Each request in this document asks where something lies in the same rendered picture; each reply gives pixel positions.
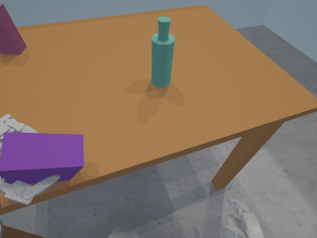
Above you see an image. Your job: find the sponge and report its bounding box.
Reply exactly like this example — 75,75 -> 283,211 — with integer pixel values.
0,132 -> 84,184

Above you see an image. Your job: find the robot left hand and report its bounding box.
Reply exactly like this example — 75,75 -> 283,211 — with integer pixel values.
0,114 -> 60,205

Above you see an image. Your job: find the robot left thigh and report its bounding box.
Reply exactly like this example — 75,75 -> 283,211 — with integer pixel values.
108,226 -> 139,238

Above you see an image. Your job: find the table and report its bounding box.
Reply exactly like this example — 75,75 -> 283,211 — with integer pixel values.
0,4 -> 317,238

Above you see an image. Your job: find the robot right hand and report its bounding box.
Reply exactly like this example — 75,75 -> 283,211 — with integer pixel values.
225,196 -> 264,238

